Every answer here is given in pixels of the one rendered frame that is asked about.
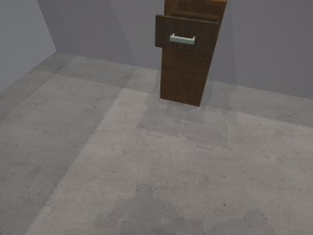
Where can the drawer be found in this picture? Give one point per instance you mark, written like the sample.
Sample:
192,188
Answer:
187,26

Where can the handle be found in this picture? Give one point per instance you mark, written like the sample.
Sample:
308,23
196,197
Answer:
182,39

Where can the cabinet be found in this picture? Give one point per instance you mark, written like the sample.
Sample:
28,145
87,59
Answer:
183,74

